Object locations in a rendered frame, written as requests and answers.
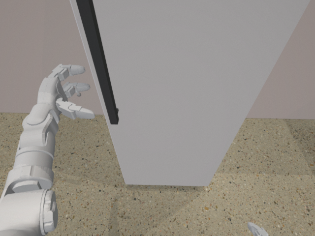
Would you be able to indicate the left robot upper arm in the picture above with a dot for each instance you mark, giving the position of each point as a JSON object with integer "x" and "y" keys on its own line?
{"x": 31, "y": 213}

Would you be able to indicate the handle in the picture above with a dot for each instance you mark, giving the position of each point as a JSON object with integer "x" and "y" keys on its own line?
{"x": 89, "y": 21}

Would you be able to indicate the left robot forearm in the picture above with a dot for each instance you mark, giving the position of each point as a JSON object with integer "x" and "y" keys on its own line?
{"x": 32, "y": 168}

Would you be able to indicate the fridge door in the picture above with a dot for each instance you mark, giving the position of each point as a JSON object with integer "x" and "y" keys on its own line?
{"x": 184, "y": 75}

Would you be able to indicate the robot right hand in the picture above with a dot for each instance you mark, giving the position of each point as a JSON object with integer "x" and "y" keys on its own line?
{"x": 256, "y": 230}

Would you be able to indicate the robot left hand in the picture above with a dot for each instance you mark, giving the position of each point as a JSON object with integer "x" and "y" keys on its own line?
{"x": 51, "y": 92}

